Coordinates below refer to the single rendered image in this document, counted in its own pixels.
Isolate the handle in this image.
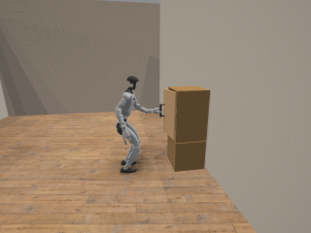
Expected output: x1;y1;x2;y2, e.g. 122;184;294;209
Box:
159;104;165;117

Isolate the left robot hand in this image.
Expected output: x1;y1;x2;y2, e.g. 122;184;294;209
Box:
154;108;163;115

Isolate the right robot hand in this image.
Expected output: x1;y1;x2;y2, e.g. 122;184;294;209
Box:
121;130;132;145

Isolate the left robot forearm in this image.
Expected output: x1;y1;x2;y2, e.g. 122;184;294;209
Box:
139;106;154;114

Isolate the right robot forearm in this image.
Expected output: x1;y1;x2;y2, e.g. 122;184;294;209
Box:
116;108;127;131

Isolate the cupboard door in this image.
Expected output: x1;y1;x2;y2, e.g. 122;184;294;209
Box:
163;88;177;141

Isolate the right robot upper arm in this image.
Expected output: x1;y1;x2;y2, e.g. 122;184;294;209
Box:
115;92;131;112

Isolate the left robot upper arm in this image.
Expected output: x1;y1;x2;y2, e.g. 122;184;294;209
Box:
132;91;141;110

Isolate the left robot thigh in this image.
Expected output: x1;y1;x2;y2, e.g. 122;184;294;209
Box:
126;121;140;144

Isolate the right robot foot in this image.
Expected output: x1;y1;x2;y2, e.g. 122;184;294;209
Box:
121;167;137;173

